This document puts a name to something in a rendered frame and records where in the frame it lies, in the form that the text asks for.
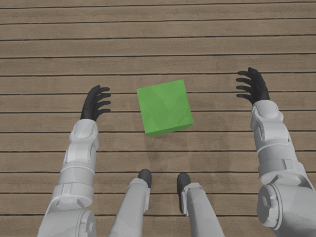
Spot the robot right forearm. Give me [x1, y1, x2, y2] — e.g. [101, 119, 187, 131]
[250, 100, 316, 193]

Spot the carton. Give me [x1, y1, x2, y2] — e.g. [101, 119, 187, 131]
[137, 79, 194, 137]

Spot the robot right hand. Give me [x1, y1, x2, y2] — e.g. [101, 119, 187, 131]
[236, 67, 270, 106]

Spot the robot shin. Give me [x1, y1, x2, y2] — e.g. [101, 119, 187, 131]
[127, 178, 147, 188]
[182, 183, 205, 192]

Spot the robot left hand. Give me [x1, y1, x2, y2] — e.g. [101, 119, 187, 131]
[80, 85, 111, 122]

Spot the right robot upper arm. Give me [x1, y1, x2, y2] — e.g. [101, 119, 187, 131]
[256, 183, 316, 237]

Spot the robot left shin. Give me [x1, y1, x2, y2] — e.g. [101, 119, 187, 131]
[127, 178, 147, 188]

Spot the left robot upper arm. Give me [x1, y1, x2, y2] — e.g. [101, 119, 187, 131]
[39, 208, 97, 237]

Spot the robot left forearm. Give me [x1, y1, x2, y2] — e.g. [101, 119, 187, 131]
[37, 119, 99, 237]

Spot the robot right shin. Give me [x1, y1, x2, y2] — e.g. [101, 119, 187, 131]
[182, 183, 205, 192]

